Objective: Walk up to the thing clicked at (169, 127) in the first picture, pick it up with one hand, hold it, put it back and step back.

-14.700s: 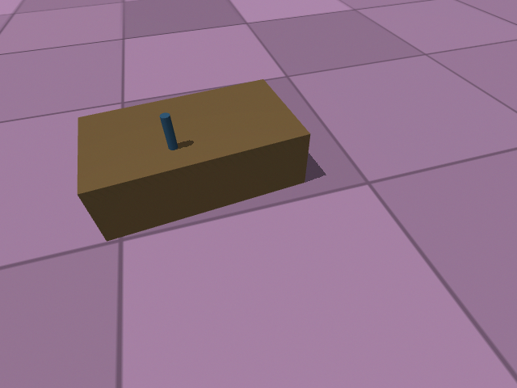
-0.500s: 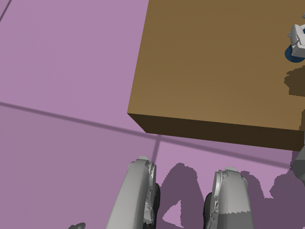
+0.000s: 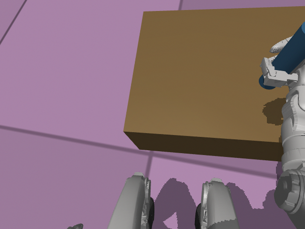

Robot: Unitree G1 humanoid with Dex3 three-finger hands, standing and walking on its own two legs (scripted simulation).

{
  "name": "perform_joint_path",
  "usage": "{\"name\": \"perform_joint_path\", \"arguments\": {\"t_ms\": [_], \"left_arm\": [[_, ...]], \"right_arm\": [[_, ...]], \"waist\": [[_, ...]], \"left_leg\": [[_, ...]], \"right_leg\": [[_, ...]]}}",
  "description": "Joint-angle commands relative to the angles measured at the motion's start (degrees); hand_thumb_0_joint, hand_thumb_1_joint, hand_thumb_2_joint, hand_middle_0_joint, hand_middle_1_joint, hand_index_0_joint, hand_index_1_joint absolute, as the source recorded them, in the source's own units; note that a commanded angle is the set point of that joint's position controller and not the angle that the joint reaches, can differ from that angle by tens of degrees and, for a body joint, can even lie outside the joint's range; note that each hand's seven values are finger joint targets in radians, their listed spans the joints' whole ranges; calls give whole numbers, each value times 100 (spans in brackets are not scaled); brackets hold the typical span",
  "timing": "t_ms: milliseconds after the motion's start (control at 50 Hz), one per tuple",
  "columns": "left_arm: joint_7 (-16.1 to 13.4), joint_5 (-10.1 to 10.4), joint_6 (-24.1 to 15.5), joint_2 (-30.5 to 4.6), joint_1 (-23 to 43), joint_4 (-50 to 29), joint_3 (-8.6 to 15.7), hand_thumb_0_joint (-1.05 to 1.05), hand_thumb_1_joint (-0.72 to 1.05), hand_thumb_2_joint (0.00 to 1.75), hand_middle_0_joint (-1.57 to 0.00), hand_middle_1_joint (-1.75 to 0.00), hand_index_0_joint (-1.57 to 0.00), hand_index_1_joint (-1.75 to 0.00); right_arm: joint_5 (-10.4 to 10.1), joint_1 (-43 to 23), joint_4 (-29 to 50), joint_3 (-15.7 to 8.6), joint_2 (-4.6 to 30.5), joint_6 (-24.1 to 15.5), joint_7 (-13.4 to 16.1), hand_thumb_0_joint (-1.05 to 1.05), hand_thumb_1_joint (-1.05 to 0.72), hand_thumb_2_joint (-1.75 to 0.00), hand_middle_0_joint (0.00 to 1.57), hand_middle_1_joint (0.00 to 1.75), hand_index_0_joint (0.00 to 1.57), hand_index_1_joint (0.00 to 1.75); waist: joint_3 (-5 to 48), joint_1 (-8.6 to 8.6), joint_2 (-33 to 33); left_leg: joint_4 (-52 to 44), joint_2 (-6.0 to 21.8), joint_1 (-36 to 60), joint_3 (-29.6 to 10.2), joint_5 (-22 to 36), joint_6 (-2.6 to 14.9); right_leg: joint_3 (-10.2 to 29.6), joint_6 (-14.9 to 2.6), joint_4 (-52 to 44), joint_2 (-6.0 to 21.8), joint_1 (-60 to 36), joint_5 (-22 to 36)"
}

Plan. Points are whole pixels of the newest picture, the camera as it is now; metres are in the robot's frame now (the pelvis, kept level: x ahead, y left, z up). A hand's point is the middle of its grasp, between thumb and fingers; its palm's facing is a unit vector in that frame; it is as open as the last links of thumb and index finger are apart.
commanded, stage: lift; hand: right
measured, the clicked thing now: (286, 60) +0.51 -0.24 +0.05
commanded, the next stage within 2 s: hold in 1.34 s
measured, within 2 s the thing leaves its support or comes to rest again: neither
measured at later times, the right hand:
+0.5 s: hand out of the picture +0.44 -0.21 +0.14, palm faces +0.24 +0.97 -0.02, open 5.9 cm
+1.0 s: hand out of the picture +0.41 -0.19 +0.19, palm faces +0.22 +0.97 -0.02, open 5.9 cm
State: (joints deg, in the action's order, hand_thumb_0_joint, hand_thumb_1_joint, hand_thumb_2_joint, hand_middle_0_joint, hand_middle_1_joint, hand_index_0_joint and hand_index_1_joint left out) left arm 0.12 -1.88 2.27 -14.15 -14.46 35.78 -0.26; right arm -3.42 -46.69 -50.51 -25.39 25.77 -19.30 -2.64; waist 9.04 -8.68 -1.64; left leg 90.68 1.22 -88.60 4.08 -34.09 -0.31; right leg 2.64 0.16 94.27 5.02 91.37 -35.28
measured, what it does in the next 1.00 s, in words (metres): rises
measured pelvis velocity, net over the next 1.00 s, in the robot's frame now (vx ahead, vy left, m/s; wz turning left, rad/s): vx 0.04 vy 0.00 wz -0.05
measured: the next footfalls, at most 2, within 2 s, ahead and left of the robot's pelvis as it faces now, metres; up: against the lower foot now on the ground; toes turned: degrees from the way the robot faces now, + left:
none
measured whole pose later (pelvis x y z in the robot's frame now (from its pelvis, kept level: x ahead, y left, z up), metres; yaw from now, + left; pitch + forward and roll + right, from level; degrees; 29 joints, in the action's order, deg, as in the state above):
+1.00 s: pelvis +0.04 +0.00 +0.15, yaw -3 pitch +13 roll +2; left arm -1.3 -1.0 -1.5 -12.5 -15.2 39.0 1.7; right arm -6.9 -15.6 -32.1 -11.3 10.8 -23.7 1.4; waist 4.6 -2.6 -0.7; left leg 53.2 1.2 -41.5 3.4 -24.7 -0.6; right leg -0.4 0.7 56.1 4.1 43.5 -25.7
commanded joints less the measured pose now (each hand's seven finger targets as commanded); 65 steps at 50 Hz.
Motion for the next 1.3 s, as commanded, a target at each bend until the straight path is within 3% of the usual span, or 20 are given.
{"name": "perform_joint_path", "arguments": {"t_ms": [0, 160, 200, 260, 280, 300, 320, 380, 440, 580, 600, 700, 720, 780, 800, 940, 980, 1040, 1180, 1280], "left_arm": [[-132, 33, -138, -1119, -866, -274, 456, 0, 88, 90, -20, -30, -20, -30], [-208, 122, -303, -1035, -610, -286, 499, 0, 86, 92, -20, -30, -19, -31], [-226, 123, -354, -1012, -635, -244, 526, 0, 87, 91, -20, -30, -19, -31], [-243, 137, -415, -912, -592, -223, 503, 0, 85, 92, -20, -29, -19, -31], [-246, 147, -442, -896, -506, -222, 491, 0, 86, 92, -20, -29, -19, -31], [-242, 132, -458, -930, -551, -194, 517, 0, 85, 92, -20, -29, -19, -31], [-235, 114, -486, -898, -548, -146, 526, 0, 85, 92, -20, -29, -19, -31], [-231, 98, -515, -912, -510, -175, 530, 0, 85, 93, -20, -29, -18, -31], [-206, 85, -559, -865, -425, -176, 527, 0, 85, 92, -20, -29, -18, -31], [-184, 72, -550, -811, -366, -201, 516, 0, 87, 91, -20, -29, -19, -30], [-181, 76, -562, -783, -340, -189, 487, 0, 87, 91, -19, -29, -19, -30], [-186, 74, -550, -815, -365, -233, 530, 0, 88, 91, -19, -30, -19, -30], [-180, 78, -548, -767, -331, -218, 501, 0, 88, 90, -19, -29, -19, -30], [-210, 90, -554, -774, -306, -225, 513, 0, 89, 90, -19, -30, -19, -30], [-214, 92, -555, -753, -321, -207, 508, 0, 89, 90, -19, -30, -19, -30], [-219, 104, -552, -748, -235, -255, 515, 0, 89, 89, -19, -30, -19, -30], [-212, 95, -562, -691, -188, -247, 481, 0, 90, 89, -19, -30, -19, -30], [-236, 110, -554, -749, -181, -277, 506, 0, 89, 89, -19, -30, -19, -30], [-261, 113, -532, -700, -162, -286, 474, 0, 89, 89, -19, -30, -19, -30], [-283, 119, -526, -692, -83, -279, 484, 0, 89, 89, -19, -30, -19, -30]], "right_arm": [[-142, -1710, 1661, -53, 1194, -415, 92, 0, -54, -139, 147, 152, 148, 152], [-281, -761, 2315, 348, 561, -394, 278, 0, -51, -141, 147, 154, 149, 154], [-311, -343, 2111, 680, 78, -356, 277, 0, -52, -142, 148, 155, 150, 155], [-323, -441, 2712, 572, 268, -435, 388, 0, -48, -142, 147, 155, 149, 155], [-333, -213, 2627, 793, 0, -428, 374, 0, -50, -141, 147, 154, 149, 154], [-338, -230, 2653, 709, 50, -455, 386, 0, -47, -141, 145, 154, 148, 154], [-351, 12, 2350, 974, -354, -457, 347, 0, -47, -140, 146, 154, 148, 154], [-304, -109, 2920, 711, 92, -586, 408, 0, -46, -142, 146, 155, 149, 155], [-352, 333, 2626, 1057, -472, -611, 379, 0, -46, -138, 144, 152, 146, 152], [-323, 471, 3075, 941, -278, -762, 439, 0, -46, -137, 143, 151, 145, 151], [-337, 921, 2466, 1125, -647, -716, 415, 0, -47, -137, 143, 151, 145, 151], [-351, 979, 3144, 1018, -434, -836, 445, 0, -45, -137, 143, 151, 145, 151], [-366, 1146, 2842, 1224, -693, -816, 405, 0, -45, -136, 142, 150, 144, 150], [-395, 1037, 3220, 1116, -556, -862, 425, 0, -47, -136, 142, 149, 144, 149], [-390, 1300, 3003, 1300, -757, -831, 391, 0, -48, -136, 141, 149, 143, 149], [-405, 1450, 3257, 1201, -669, -859, 427, 0, -50, -136, 142, 149, 143, 149], [-444, 1616, 3037, 1361, -937, -844, 411, 0, -50, -136, 141, 148, 142, 148], [-434, 1552, 3416, 1246, -710, -876, 435, 0, -51, -135, 142, 148, 143, 148], [-428, 1751, 3413, 1395, -866, -827, 418, 0, -50, -136, 142, 149, 144, 149], [-460, 1783, 3540, 1321, -795, -816, 430, 0, -50, -136, 142, 149, 143, 149]], "waist": [[3494, 116, -805], [2973, 278, -629], [2753, 171, -372], [2688, 298, -387], [2481, 272, -385], [2399, 299, -439], [2260, 191, -328], [2285, 414, -475], [2089, 377, -293], [2010, 508, -372], [1725, 429, -122], [1907, 578, -186], [1667, 515, -121], [1718, 531, -94], [1637, 510, 3], [1464, 642, -61], [1179, 560, 20], [1506, 644, -67], [1418, 618, 44], [1252, 688, 121]], "left_leg": [[-1497, -216, 2295, -100, 1503, 237], [-2275, -221, 3095, -109, 1420, 227], [-2494, -233, 3345, -109, 1607, 202], [-2761, -215, 3794, -180, 1821, 182], [-2821, -218, 3765, -150, 1780, 189], [-2869, -220, 3777, -152, 1808, 197], [-2902, -229, 3779, -117, 1922, 193], [-3125, -226, 4137, -133, 1988, 197], [-3325, -224, 4349, -131, 2061, 182], [-3745, -225, 4941, -176, 2265, 154], [-3813, -237, 4909, -135, 2248, 135], [-3992, -232, 5303, -156, 2484, 136], [-4050, -226, 5314, -159, 2486, 126], [-4193, -221, 5446, -178, 2513, 115], [-4253, -210, 5577, -195, 2532, 103], [-4470, -206, 5769, -182, 2469, 105], [-4528, -221, 5671, -141, 2368, 99], [-4605, -189, 5939, -213, 2556, 90], [-4690, -167, 6127, -215, 2925, 72], [-4842, -138, 6299, -249, 2758, 47]], "right_leg": [[56, -134, -1575, -240, -3034, 1523], [10, -98, -2437, -271, -3743, 1360], [19, -114, -2581, -263, -3877, 1508], [-67, -128, -2801, -269, -4118, 1671], [-56, -103, -2941, -269, -4220, 1659], [-43, -91, -3019, -272, -4345, 1728], [-6, -84, -3084, -262, -4413, 1862], [-41, -63, -3375, -276, -4753, 1978], [-80, -55, -3552, -293, -4911, 2006], [-146, -42, -3981, -318, -5355, 2211], [-139, -45, -4027, -313, -5333, 2201], [-151, -33, -4246, -309, -5707, 2467], [-175, -34, -4284, -322, -5645, 2441], [-203, -53, -4377, -320, -5816, 2400], [-226, -61, -4403, -334, -5734, 2371], [-246, -51, -4660, -342, -5953, 2341], [-229, -48, -4735, -335, -5867, 2255], [-277, -54, -4749, -344, -6189, 2402], [-286, -60, -4832, -352, -6346, 2766], [-333, -85, -4935, -378, -6264, 2510]]}}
